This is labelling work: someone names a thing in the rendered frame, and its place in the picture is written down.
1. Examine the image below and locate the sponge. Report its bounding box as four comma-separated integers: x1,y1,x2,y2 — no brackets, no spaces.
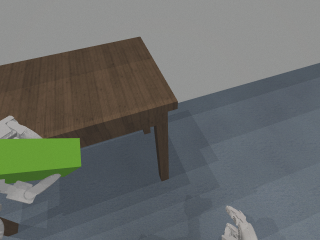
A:
0,138,82,184

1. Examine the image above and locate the right robot hand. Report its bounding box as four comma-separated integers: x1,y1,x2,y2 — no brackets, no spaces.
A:
221,205,258,240

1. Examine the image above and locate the left robot hand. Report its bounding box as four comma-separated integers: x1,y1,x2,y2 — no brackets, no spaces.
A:
0,115,61,204

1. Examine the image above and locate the table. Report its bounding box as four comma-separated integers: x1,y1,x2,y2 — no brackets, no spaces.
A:
0,36,178,237

